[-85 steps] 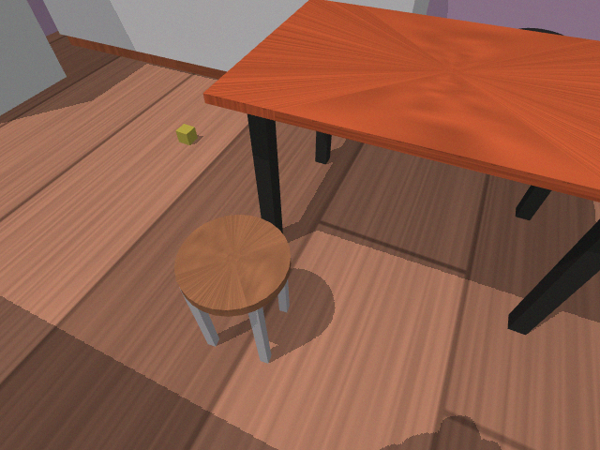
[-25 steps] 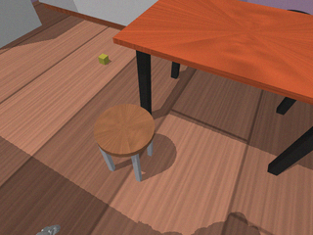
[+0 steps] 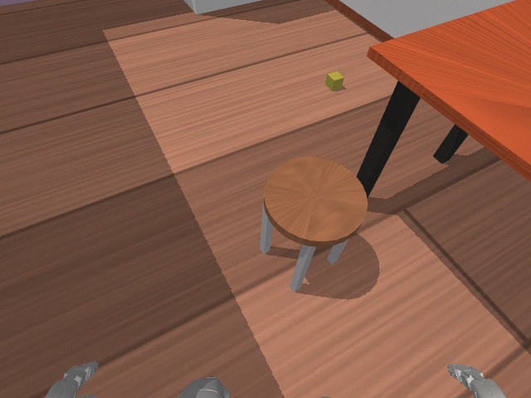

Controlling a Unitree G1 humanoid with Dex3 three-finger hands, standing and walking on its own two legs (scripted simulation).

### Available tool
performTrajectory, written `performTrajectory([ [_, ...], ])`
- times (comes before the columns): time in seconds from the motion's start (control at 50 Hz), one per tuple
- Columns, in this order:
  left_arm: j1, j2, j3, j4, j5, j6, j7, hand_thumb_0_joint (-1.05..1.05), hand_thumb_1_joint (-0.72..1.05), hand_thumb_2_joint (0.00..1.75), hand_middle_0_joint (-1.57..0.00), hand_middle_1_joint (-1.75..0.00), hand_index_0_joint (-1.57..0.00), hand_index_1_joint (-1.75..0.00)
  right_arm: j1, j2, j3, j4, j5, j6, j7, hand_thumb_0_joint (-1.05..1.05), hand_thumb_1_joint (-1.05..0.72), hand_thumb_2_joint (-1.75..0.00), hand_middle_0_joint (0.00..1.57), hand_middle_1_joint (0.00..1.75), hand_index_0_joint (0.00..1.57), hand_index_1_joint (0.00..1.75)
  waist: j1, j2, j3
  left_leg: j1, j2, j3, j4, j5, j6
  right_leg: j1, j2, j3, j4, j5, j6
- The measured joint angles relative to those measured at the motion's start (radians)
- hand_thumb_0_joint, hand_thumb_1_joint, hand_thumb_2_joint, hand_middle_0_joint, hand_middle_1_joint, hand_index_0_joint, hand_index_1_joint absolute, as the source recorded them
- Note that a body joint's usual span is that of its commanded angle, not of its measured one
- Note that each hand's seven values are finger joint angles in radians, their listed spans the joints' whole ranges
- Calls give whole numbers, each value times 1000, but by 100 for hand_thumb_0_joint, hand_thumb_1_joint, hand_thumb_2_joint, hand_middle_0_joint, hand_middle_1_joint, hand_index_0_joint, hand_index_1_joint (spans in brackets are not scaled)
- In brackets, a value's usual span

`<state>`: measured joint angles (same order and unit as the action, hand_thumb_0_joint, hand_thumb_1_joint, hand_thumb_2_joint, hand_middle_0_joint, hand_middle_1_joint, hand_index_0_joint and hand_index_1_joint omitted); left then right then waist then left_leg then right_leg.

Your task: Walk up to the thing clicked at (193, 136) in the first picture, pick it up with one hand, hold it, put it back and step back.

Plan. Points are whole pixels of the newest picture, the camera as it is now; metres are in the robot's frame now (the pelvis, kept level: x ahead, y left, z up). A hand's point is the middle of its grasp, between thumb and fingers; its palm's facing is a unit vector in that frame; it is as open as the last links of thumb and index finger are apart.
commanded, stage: walk up
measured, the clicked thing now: (334, 81) +1.84 -0.44 -0.72
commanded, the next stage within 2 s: none
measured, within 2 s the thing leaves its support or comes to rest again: neither
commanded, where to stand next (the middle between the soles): +0.09 +0.04 m, yaw +55 degrees
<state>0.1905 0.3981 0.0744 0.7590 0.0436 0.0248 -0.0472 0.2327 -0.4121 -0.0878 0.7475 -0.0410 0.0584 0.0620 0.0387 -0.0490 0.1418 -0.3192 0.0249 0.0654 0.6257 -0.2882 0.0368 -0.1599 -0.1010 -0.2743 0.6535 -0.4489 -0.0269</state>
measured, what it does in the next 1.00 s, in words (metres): steps on the spot, turning left: right foot, then left foot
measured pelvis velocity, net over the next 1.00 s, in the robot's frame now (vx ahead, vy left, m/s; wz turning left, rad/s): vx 0.02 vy -0.01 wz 0.78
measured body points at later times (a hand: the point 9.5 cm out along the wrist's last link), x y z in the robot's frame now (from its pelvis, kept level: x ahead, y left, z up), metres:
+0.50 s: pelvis +0.01 -0.04 +0.01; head +0.05 -0.05 +0.45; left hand -0.07 +0.30 -0.06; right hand +0.25 -0.27 -0.11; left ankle -0.04 +0.11 -0.65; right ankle +0.08 -0.14 -0.72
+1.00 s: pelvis +0.02 -0.01 -0.01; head +0.04 +0.03 +0.43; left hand -0.15 +0.28 -0.13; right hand +0.30 -0.18 -0.11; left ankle -0.07 +0.12 -0.72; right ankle +0.13 -0.08 -0.71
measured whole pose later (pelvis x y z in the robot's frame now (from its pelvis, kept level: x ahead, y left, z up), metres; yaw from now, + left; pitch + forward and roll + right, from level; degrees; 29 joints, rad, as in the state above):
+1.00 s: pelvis +0.02 -0.01 -0.01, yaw +45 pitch -2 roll +0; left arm 0.25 0.42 0.05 0.78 0.02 0.00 -0.02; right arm 0.31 -0.42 -0.04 0.74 -0.01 -0.01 -0.01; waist 0.01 -0.02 0.12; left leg -0.38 -0.05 -0.17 0.79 -0.38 -0.02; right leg -0.43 -0.04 -0.03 0.87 -0.45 -0.04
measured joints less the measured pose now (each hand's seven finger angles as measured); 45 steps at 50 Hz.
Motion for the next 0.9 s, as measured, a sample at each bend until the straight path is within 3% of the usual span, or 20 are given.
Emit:
performTrajectory([
  [0.02, 8, 13, 4, -1, -4, 2, 2, 1, 90, 90, -20, -30, -20, -30, -9, 10, -1, -9, -4, -5, -4, 1, -91, -90, 20, 30, 20, 30, 6, -32, 10, 9, -27, 7, -8, 16, -6, -22, -36, 9, 68, -23, 3],
  [0.04, 13, 16, 8, 2, -9, 7, 5, 1, 90, 90, -20, -30, -20, -30, -14, 13, 0, -27, -9, -11, -8, 1, -91, -90, 20, 30, 20, 30, 8, -45, 18, 5, -43, 3, 6, 14, -10, -60, -40, 49, 160, -39, 17],
  [0.08, 16, 13, 5, 11, -13, 19, 8, 1, 90, 90, -20, -30, -20, -30, -11, 13, 1, -59, -3, -22, -19, 1, -91, -90, 20, 30, 20, 30, -6, -30, 22, -5, -54, -39, 22, 11, -4, -139, 13, 141, 340, -113, 37],
  [0.12, 26, 13, -1, 9, -19, 19, 7, 1, 90, 90, -20, -30, -20, -30, -5, 19, 9, -82, 4, -21, -30, 1, -91, -90, 20, 30, 20, 30, -12, -21, 17, 7, -65, -76, -5, 28, -5, -191, 40, 197, 402, -127, 38],
  [0.26, 50, 8, -4, -28, -31, -11, 16, 1, 90, 90, -20, -30, -20, -30, 6, 15, 16, -145, -17, -9, -25, 1, -90, -90, 20, 30, 20, 30, -24, 46, -9, -27, -88, -202, 7, 43, -38, -230, 66, 274, 177, -42, 19],
  [0.3, 58, 9, -7, -35, -34, -27, 28, 1, 90, 90, -20, -30, -20, -30, 3, 7, 15, -154, -20, -5, -20, 1, -90, -90, 20, 30, 20, 30, -27, 74, -19, -60, -97, -244, 48, 31, -51, -197, 84, 268, 63, 56, 6],
  [0.32, 67, 10, -9, -41, -29, -38, 34, 1, 90, 90, -20, -30, -20, -30, 1, 2, 13, -155, -18, 0, -20, 1, -90, -90, 20, 30, 20, 30, -23, 87, -27, -82, -103, -261, 82, 17, -42, -189, 86, 258, 24, 150, 12],
  [0.34, 73, 10, -11, -43, -21, -46, 40, 1, 90, 90, -20, -30, -20, -30, -7, 0, 8, -148, -18, 4, -24, 1, -90, -90, 20, 30, 20, 30, -20, 101, -28, -108, -114, -272, 143, -48, -34, -194, 82, 241, 37, 161, 20],
  [0.38, 77, 12, -20, -35, -14, -47, 45, 1, 90, 90, -20, -30, -20, -30, -15, -2, 2, -128, -23, 17, -27, 1, -90, -90, 20, 30, 20, 30, -18, 106, -31, -167, -133, -232, 310, -143, -31, -191, 51, 211, 51, 137, 21],
  [0.44, 84, 8, -20, -24, -9, -53, 53, 1, 90, 90, -20, -30, -20, -30, -4, -20, -7, -110, -17, 21, -5, 1, -91, -90, 20, 30, 20, 30, -14, 119, -34, -219, -101, -169, 488, -113, -45, -160, 10, 166, 5, 146, 20],
  [0.48, 94, 16, -13, -24, -3, -59, 54, 1, 90, 90, -20, -30, -20, -30, 14, -29, -13, -99, -11, 16, 10, 1, -91, -90, 20, 30, 20, 30, -12, 118, -36, -219, -62, -151, 518, -83, -55, -143, -15, 137, -18, 154, 22],
  [0.56, 116, 44, 6, -37, 7, -69, 45, 1, 90, 90, -20, -30, -20, -30, 40, -36, -18, -54, 1, 18, 21, 1, -91, -90, 20, 30, 20, 30, 0, 101, -37, -161, 6, -134, 389, -101, -66, -122, -62, 84, -25, 148, 30],
  [0.62, 123, 70, 14, -42, 10, -64, 29, 1, 90, 90, -20, -30, -20, -30, 46, -35, -15, -15, 15, 12, 15, 1, -91, -90, 20, 30, 20, 30, 15, 77, -35, -100, 27, -105, 244, -143, -63, -125, -98, 53, 6, 126, 40],
  [0.68, 128, 94, 14, -38, 4, -44, 15, 1, 90, 90, -20, -30, -20, -30, 54, -34, -8, 10, 30, -11, 2, 1, -91, -90, 20, 30, 20, 30, 25, 49, -44, -13, 10, -59, 77, -102, -53, -149, -142, 36, 83, 81, 54],
  [0.72, 126, 108, 19, -20, -6, -22, 16, 1, 90, 90, -20, -30, -20, -30, 48, -17, -3, 21, 26, -32, -13, 1, -91, -90, 20, 30, 20, 30, 30, -4, -33, 0, -34, -43, 78, -60, -50, -188, -175, 91, 197, 3, 35],
  [0.76, 111, 98, 12, 17, -13, 3, 22, 1, 90, 90, -20, -30, -20, -30, 60, -8, 11, 18, 25, -47, -21, 1, -91, -90, 20, 30, 20, 30, 5, -6, -45, -18, -43, -78, 110, -78, -37, -235, -103, 178, 326, -76, 26],
  [0.8, 97, 90, 3, 32, -22, 3, 24, 1, 90, 90, -20, -30, -20, -30, 75, 3, 29, 18, 27, -56, -33, 1, -91, -90, 20, 30, 20, 30, -10, -13, -48, -13, -53, -112, 94, -69, -31, -273, -48, 226, 400, -70, 18],
  [0.9, 85, 48, -13, 28, -26, -21, 22, 1, 90, 90, -20, -30, -20, -30, 89, 1, 46, 13, 27, -72, -60, 1, -90, -90, 20, 30, 20, 30, -26, -3, -42, -16, -65, -176, 93, -64, -38, -307, 8, 244, 338, -42, 8],
])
